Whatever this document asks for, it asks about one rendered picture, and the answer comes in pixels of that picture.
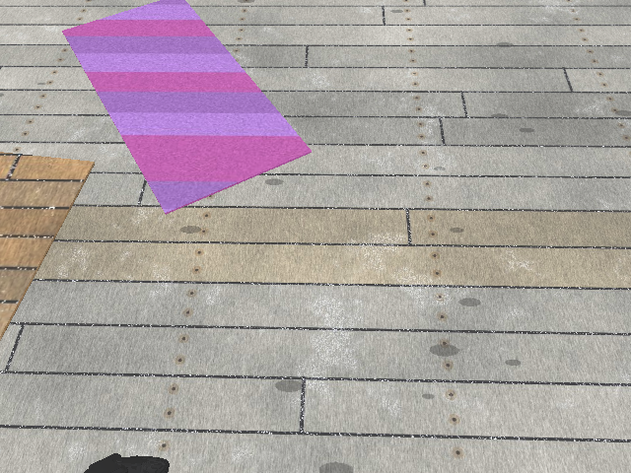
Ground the robot left hand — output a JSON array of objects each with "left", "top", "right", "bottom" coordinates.
[{"left": 84, "top": 453, "right": 170, "bottom": 473}]

